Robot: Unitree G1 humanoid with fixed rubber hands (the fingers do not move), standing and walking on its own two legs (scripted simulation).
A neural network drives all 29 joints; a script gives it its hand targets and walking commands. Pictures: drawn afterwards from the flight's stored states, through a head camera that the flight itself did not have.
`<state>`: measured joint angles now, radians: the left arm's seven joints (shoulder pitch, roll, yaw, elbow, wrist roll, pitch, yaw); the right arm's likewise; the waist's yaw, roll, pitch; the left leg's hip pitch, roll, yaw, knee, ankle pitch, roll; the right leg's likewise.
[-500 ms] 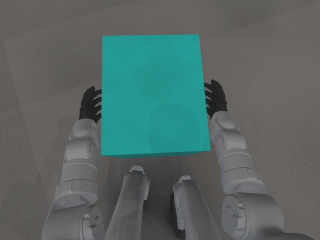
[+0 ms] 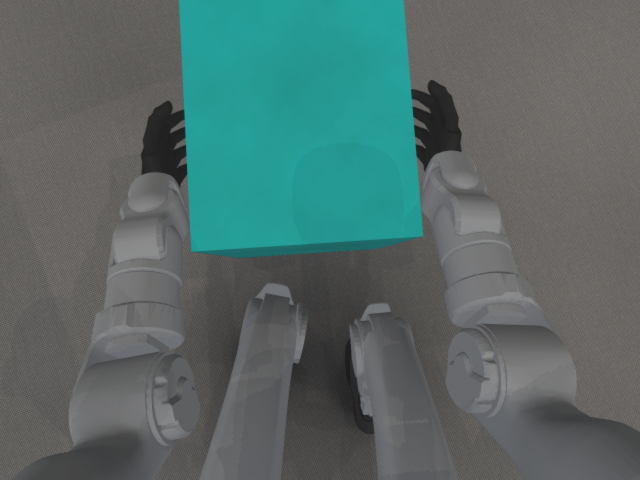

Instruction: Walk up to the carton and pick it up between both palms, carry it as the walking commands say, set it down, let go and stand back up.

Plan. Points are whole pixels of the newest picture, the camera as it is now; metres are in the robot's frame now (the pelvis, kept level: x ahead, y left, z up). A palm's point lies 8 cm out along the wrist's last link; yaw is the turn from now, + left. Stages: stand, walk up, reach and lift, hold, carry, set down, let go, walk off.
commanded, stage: set down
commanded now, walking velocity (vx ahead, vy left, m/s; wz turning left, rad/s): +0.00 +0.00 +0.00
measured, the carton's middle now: (301, 146) +0.50 +0.08 -0.16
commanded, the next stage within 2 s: none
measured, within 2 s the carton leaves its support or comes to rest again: rests again in 1.82 s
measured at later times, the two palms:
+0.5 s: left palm (190, 186) +0.44 +0.24 -0.22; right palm (407, 171) +0.50 -0.08 -0.21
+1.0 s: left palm (201, 180) +0.47 +0.24 -0.29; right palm (396, 169) +0.52 -0.08 -0.27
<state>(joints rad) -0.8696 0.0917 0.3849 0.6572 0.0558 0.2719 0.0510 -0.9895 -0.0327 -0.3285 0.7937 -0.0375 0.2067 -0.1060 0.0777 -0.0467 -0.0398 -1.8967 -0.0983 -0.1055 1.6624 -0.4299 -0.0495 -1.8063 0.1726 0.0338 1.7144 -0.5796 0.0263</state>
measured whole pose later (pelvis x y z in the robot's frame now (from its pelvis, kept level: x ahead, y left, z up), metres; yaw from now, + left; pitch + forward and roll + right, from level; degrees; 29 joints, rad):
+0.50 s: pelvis -0.04 +0.00 -0.07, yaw +0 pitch +26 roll -3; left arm -1.17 0.22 0.34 0.54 -0.08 0.35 0.10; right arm -1.27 -0.13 -0.31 0.61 0.05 0.30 -0.15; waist 0.10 -0.04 0.53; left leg -1.93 -0.12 -0.11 1.90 -0.43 -0.07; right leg -1.84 0.19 0.01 1.96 -0.59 0.05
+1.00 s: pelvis -0.03 +0.00 -0.12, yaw -2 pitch +29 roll -3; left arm -1.31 0.29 0.29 0.73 -0.10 0.30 0.10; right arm -1.41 -0.18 -0.29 0.78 0.05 0.27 -0.16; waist 0.12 -0.04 0.53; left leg -2.11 -0.10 -0.09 2.06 -0.44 -0.06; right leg -2.02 0.20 0.00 2.11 -0.61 0.06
